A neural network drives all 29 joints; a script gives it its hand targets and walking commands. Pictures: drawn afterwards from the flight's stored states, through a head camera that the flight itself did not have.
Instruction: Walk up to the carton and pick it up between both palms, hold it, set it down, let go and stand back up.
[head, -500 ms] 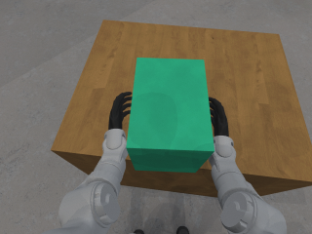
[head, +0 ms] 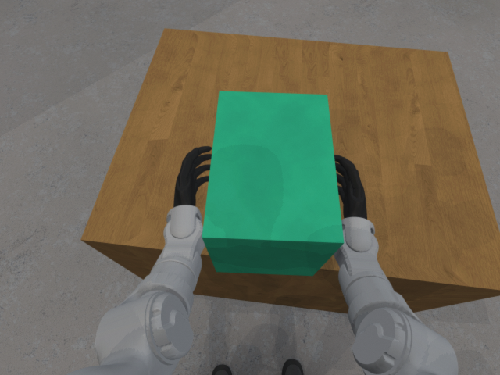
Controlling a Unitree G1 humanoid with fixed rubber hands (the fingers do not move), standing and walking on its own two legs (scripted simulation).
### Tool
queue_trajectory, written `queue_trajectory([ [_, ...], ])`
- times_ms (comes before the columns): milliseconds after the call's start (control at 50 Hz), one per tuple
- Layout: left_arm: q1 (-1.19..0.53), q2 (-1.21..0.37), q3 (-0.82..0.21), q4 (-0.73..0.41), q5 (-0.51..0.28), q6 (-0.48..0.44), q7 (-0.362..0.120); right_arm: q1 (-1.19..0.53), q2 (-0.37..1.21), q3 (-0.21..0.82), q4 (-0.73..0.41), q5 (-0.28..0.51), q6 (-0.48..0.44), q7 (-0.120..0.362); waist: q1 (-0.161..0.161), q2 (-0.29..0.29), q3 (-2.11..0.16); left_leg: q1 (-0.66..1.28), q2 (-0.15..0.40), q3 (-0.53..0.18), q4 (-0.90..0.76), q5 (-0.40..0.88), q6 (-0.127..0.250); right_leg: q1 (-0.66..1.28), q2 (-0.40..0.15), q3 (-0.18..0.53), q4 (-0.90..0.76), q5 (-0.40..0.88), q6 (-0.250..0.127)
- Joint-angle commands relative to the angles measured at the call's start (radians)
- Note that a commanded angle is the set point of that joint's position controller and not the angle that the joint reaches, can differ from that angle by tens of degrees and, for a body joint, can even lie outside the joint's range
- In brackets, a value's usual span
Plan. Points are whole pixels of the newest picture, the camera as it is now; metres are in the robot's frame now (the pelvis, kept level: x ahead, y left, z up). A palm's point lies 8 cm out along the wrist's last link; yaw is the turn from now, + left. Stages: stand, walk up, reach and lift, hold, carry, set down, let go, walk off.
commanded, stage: reach and lift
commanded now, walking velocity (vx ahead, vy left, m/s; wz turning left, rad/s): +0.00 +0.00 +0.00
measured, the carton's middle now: (268, 188) +0.44 -0.01 -0.04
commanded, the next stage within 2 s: none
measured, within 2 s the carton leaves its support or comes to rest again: leaves its support in 0.88 s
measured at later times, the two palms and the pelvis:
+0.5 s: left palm (187, 198) +0.41 +0.13 -0.02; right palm (352, 207) +0.39 -0.14 -0.02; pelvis +0.00 +0.00 -0.01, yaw +0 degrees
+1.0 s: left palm (176, 202) +0.39 +0.15 +0.01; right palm (351, 204) +0.38 -0.13 +0.01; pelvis +0.00 +0.01 -0.03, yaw +1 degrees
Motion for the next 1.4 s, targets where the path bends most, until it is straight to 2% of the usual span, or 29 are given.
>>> queue_trajectory([
  [0, -0.455, -0.479, -0.233, 0.038, 0.091, -0.021, -0.103, -0.483, 0.54, 0.311, 0.098, -0.134, -0.072, 0.128, -0.002, 0.036, -0.72, 0.178, -0.008, 0.084, -0.016, 0.426, -0.05, 0.547, 0.006, -0.028, 0.084, 0.536, -0.006],
  [60, -0.444, -0.508, -0.261, 0.057, 0.084, -0.031, -0.105, -0.488, 0.536, 0.326, 0.11, -0.14, -0.101, 0.125, -0.014, 0.033, -0.743, 0.194, -0.002, 0.077, -0.007, 0.459, -0.057, 0.536, 0.012, -0.035, 0.083, 0.567, -0.007],
  [120, -0.442, -0.511, -0.276, 0.064, 0.073, -0.039, -0.108, -0.493, 0.532, 0.367, 0.116, -0.118, -0.117, 0.122, -0.007, 0.027, -0.761, 0.17, -0.005, 0.074, 0.008, 0.479, -0.051, 0.556, 0.013, -0.028, 0.1, 0.62, -0.006],
  [180, -0.441, -0.526, -0.301, 0.07, 0.059, -0.042, -0.107, -0.494, 0.52, 0.382, 0.142, -0.107, -0.127, 0.123, -0.011, 0.041, -0.761, 0.181, -0.002, 0.067, 0.014, 0.496, -0.061, 0.538, 0.018, -0.032, 0.1, 0.622, -0.008],
  [300, -0.453, -0.525, -0.335, 0.115, 0.02, -0.058, -0.114, -0.527, 0.514, 0.43, 0.158, -0.08, -0.142, 0.119, -0.012, 0.033, -0.773, 0.155, -0.009, 0.063, 0.019, 0.433, -0.052, 0.544, 0.016, -0.023, 0.116, 0.627, -0.003],
  [420, -0.483, -0.538, -0.388, 0.149, -0.031, -0.069, -0.115, -0.545, 0.512, 0.479, 0.197, -0.042, -0.137, 0.115, -0.017, 0.042, -0.801, 0.165, -0.012, 0.053, 0.045, 0.432, -0.056, 0.51, 0.026, -0.023, 0.135, 0.613, -0.002],
  [540, -0.515, -0.548, -0.449, 0.175, -0.105, -0.084, -0.116, -0.589, 0.519, 0.561, 0.195, 0.033, -0.117, 0.114, -0.005, 0.056, -0.834, 0.17, -0.015, 0.041, 0.094, 0.443, -0.057, 0.479, 0.04, -0.013, 0.168, 0.61, -0.002],
  [640, -0.55, -0.568, -0.528, 0.179, -0.19, -0.092, -0.114, -0.613, 0.532, 0.644, 0.194, 0.11, -0.076, 0.107, -0.018, 0.07, -0.851, 0.173, -0.023, 0.021, 0.139, 0.426, -0.059, 0.443, 0.051, -0.006, 0.207, 0.593, 0.002],
  [700, -0.57, -0.588, -0.57, 0.174, -0.245, -0.098, -0.115, -0.638, 0.564, 0.729, 0.149, 0.17, -0.046, 0.1, -0.012, 0.057, -0.873, 0.148, -0.031, 0.008, 0.169, 0.42, -0.052, 0.475, 0.057, 0.005, 0.244, 0.603, 0.012],
  [760, -0.631, -0.615, -0.623, 0.134, -0.303, -0.109, -0.11, -0.668, 0.615, 0.814, 0.095, 0.239, -0.009, 0.094, -0.016, 0.066, -0.9, 0.126, -0.042, -0.009, 0.192, 0.395, -0.047, 0.487, 0.056, 0.028, 0.275, 0.602, 0.019],
  [800, -0.657, -0.642, -0.676, 0.082, -0.345, -0.106, -0.107, -0.673, 0.639, 0.861, 0.047, 0.283, 0.016, 0.087, -0.039, 0.069, -0.926, 0.15, -0.041, -0.029, 0.219, 0.429, -0.051, 0.47, 0.065, 0.026, 0.295, 0.62, 0.023],
  [880, -0.706, -0.703, -0.759, -0.047, -0.408, -0.08, -0.103, -0.707, 0.685, 0.958, -0.109, 0.374, 0.071, 0.068, -0.063, 0.077, -0.937, 0.181, -0.05, -0.064, 0.261, 0.482, -0.06, 0.463, 0.077, 0.034, 0.317, 0.63, 0.03],
  [980, -0.78, -0.772, -0.876, -0.284, -0.445, -0.001, -0.083, -0.722, 0.723, 1.041, -0.27, 0.47, 0.173, 0.053, -0.105, 0.108, -0.897, 0.327, -0.048, -0.11, 0.274, 0.555, -0.085, 0.361, 0.096, 0.029, 0.282, 0.534, 0.024],
  [1020, -0.789, -0.788, -0.9, -0.339, -0.442, 0.055, -0.075, -0.74, 0.717, 1.06, -0.328, 0.506, 0.225, 0.046, -0.115, 0.108, -0.848, 0.383, -0.047, -0.122, 0.262, 0.528, -0.089, 0.325, 0.096, 0.029, 0.249, 0.454, 0.019],
  [1100, -0.808, -0.778, -0.883, -0.375, -0.444, 0.187, -0.078, -0.775, 0.689, 1.062, -0.372, 0.578, 0.365, 0.038, -0.125, 0.07, -0.672, 0.409, -0.05, -0.131, 0.167, 0.365, -0.068, 0.35, 0.077, 0.045, 0.163, 0.291, 0.016],
  [1180, -0.804, -0.762, -0.796, -0.353, -0.41, 0.33, -0.085, -0.808, 0.651, 0.997, -0.348, 0.634, 0.496, 0.039, -0.113, 0.058, -0.485, 0.455, -0.048, -0.124, 0.058, 0.231, -0.059, 0.38, 0.061, 0.048, 0.067, 0.138, 0.002],
  [1200, -0.797, -0.755, -0.766, -0.343, -0.403, 0.362, -0.088, -0.835, 0.647, 0.979, -0.364, 0.644, 0.516, 0.041, -0.1, 0.051, -0.455, 0.465, -0.047, -0.118, 0.032, 0.217, -0.054, 0.399, 0.058, 0.049, 0.045, 0.118, 0.0],
  [1220, -0.799, -0.752, -0.74, -0.331, -0.394, 0.394, -0.088, -0.853, 0.633, 0.95, -0.349, 0.645, 0.537, 0.042, -0.099, 0.051, -0.421, 0.467, -0.043, -0.117, -0.001, 0.184, -0.053, 0.405, 0.055, 0.048, 0.023, 0.082, -0.002],
  [1280, -0.82, -0.734, -0.661, -0.334, -0.369, 0.456, -0.096, -0.883, 0.636, 0.894, -0.351, 0.65, 0.577, 0.061, -0.065, 0.059, -0.401, 0.482, -0.041, -0.09, -0.071, 0.147, -0.05, 0.454, 0.049, 0.04, -0.024, 0.049, -0.002],
  [1380, -0.834, -0.674, -0.51, -0.305, -0.292, 0.517, -0.121, -0.857, 0.612, 0.748, -0.27, 0.571, 0.622, 0.102, -0.048, 0.065, -0.322, 0.478, -0.042, -0.041, -0.172, 0.022, -0.044, 0.519, 0.026, 0.037, -0.091, -0.02, 0.004],
])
